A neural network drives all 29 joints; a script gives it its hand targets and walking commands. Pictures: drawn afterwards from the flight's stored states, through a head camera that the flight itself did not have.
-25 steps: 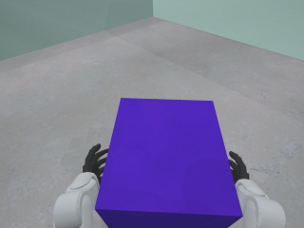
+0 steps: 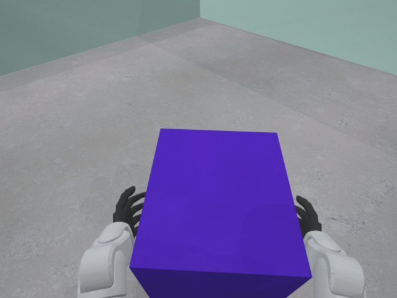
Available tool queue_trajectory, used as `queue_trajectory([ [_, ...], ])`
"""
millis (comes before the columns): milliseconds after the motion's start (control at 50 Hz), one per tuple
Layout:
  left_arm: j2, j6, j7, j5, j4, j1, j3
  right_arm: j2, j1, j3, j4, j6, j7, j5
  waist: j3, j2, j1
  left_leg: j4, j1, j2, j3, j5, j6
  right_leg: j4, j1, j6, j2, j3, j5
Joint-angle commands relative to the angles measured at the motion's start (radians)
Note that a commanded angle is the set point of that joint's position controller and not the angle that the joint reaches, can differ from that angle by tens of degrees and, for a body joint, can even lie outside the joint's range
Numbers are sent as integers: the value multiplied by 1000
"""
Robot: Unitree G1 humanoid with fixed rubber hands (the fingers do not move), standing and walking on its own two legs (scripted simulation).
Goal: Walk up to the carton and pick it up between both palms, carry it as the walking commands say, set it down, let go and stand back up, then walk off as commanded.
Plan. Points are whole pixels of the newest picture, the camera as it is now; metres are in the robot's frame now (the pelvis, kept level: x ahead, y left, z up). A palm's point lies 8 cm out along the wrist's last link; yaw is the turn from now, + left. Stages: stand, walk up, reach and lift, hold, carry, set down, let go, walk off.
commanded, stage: carry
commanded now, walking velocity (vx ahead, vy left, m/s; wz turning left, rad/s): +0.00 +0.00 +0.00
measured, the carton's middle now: (214, 222) +0.30 +0.00 -0.01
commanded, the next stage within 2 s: hold in 0.22 s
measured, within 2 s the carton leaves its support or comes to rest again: neither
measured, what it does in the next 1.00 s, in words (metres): stands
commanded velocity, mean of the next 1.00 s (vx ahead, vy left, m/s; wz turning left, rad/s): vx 0.00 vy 0.00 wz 0.00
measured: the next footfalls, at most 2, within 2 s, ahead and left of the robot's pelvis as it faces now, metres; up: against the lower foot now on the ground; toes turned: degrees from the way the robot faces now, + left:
none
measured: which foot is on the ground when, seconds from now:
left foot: down 0.00-1.00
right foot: down 0.00-1.00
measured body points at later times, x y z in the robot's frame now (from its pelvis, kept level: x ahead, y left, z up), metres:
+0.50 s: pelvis +0.00 -0.01 +0.00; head -0.02 -0.01 +0.45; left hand +0.29 +0.15 +0.04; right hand +0.26 -0.20 +0.02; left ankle +0.01 +0.11 -0.73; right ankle +0.05 -0.13 -0.73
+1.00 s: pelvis +0.01 -0.01 +0.01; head -0.02 -0.02 +0.46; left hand +0.29 +0.14 +0.05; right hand +0.27 -0.21 +0.02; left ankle +0.01 +0.11 -0.73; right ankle +0.05 -0.13 -0.73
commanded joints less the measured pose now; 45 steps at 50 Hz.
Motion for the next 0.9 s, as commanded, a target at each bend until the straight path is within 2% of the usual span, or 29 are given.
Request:
queue_trajectory([
  [0,-533,-84,-123,-90,-15,-502,-584,546,-511,603,-160,-70,112,46,-166,6,-2,-125,-47,132,-84,169,13,-96,145,-26,-12,100,63],
  [60,-531,-88,-123,-87,-9,-500,-585,540,-509,599,-157,-77,113,44,-163,32,-2,-138,-55,132,-84,134,13,-95,137,-25,-8,97,29],
  [80,-517,-91,-124,-72,35,-486,-567,524,-503,584,-121,-82,115,32,-157,30,-1,-142,-58,131,-86,128,15,-95,133,-24,-8,98,28],
  [160,-517,-102,-125,-77,13,-499,-578,530,-500,590,-126,-92,117,32,-160,31,-3,-143,-65,132,-85,118,13,-97,141,-26,-8,102,31],
  [200,-513,-109,-128,-71,36,-501,-567,521,-520,588,-130,-101,117,27,-166,6,-3,-135,-57,131,-83,123,12,-103,145,-27,-8,102,38],
  [220,-270,-126,-134,6,319,-530,-460,226,-477,383,171,-117,123,-88,54,-47,-116,-194,4,-12,-144,-54,33,-108,231,-72,216,152,22],
  [240,-286,-165,-137,-8,233,-577,-506,251,-517,399,75,-155,119,-70,18,-23,-135,-190,-11,-14,-150,-47,37,-99,250,-73,216,163,57],
  [260,-294,-183,-140,-13,190,-570,-517,276,-501,419,33,-170,115,-66,-31,-23,-131,-186,12,-17,-144,-15,39,-100,270,-69,217,163,94],
  [280,-312,-201,-146,-27,148,-581,-541,295,-513,440,13,-187,122,-63,-45,-23,-119,-176,-1,-20,-153,-33,46,-111,260,-73,219,179,76],
  [300,-371,-206,-153,-31,132,-572,-553,352,-534,477,-29,-197,129,-36,-97,1,-104,-160,45,-27,-149,15,44,-109,266,-68,218,192,114],
  [320,-421,-212,-159,-55,94,-611,-582,400,-564,501,-62,-202,137,-7,-159,7,-112,-142,79,-28,-153,66,39,-101,267,-66,218,199,150],
  [340,-463,-217,-159,-65,78,-598,-582,426,-597,534,-112,-207,143,21,-222,-4,-95,-135,115,-31,-159,141,38,-97,292,-62,221,204,208],
  [360,-483,-220,-168,-80,52,-628,-595,451,-626,553,-136,-207,152,40,-244,-13,-99,-131,123,-32,-157,165,39,-97,294,-55,220,209,231],
  [380,-492,-222,-170,-83,43,-635,-592,462,-627,559,-130,-205,157,44,-278,-10,-89,-131,136,-28,-163,190,36,-92,311,-53,216,214,250],
  [400,-505,-220,-172,-85,29,-625,-602,475,-601,564,-125,-202,162,42,-266,-5,-96,-134,154,-27,-170,235,33,-92,302,-50,216,215,281],
  [420,-517,-213,-171,-76,55,-610,-589,484,-598,569,-104,-196,169,40,-244,-6,-83,-138,154,-23,-174,245,31,-92,288,-51,214,218,274],
  [440,-517,-209,-171,-71,69,-595,-580,485,-597,572,-93,-189,172,35,-228,-9,-74,-148,144,-23,-170,234,30,-99,297,-52,214,217,264],
  [500,-486,-186,-175,-33,178,-542,-529,459,-579,537,-23,-163,175,9,-108,-3,-72,-172,116,-27,-162,160,33,-127,271,-53,206,221,203],
  [540,-498,-178,-181,-27,227,-529,-520,463,-569,518,15,-153,179,-6,-67,-15,-85,-186,116,-23,-164,150,32,-139,266,-52,208,218,194],
  [560,-509,-179,-188,-29,214,-548,-530,483,-570,519,15,-155,183,-6,-84,-3,-85,-187,121,-26,-161,164,29,-142,273,-52,207,219,211],
  [580,-507,-177,-194,-32,217,-542,-528,484,-567,518,12,-153,183,-12,-90,-25,-93,-187,129,-25,-165,172,31,-145,279,-49,206,223,223],
  [600,-524,-177,-197,-29,214,-546,-536,497,-572,527,13,-156,188,-6,-91,5,-88,-190,125,-26,-167,185,27,-143,285,-51,206,225,233],
  [660,-567,-180,-212,-37,212,-572,-545,548,-612,545,2,-160,202,7,-113,-12,-84,-188,123,-30,-164,184,29,-146,308,-45,205,233,249],
  [720,-606,-186,-225,-57,178,-603,-574,591,-619,562,-15,-167,210,16,-160,-23,-95,-184,144,-31,-167,219,27,-141,326,-43,207,235,296],
  [740,-632,-189,-231,-62,169,-597,-587,603,-636,578,-46,-173,213,25,-188,-15,-94,-184,148,-35,-169,239,25,-137,339,-40,210,233,319],
  [800,-635,-186,-236,-52,171,-598,-591,619,-623,576,-21,-171,221,24,-172,-8,-92,-186,141,-35,-174,243,23,-140,340,-38,206,240,327],
  [820,-627,-184,-238,-44,191,-600,-576,625,-635,578,-9,-168,224,27,-149,-10,-79,-191,122,-38,-165,214,25,-146,343,-36,207,240,305],
  [880,-640,-183,-246,-46,199,-606,-583,633,-628,569,3,-166,226,18,-144,-19,-97,-196,135,-37,-169,222,23,-151,334,-36,207,238,314],
])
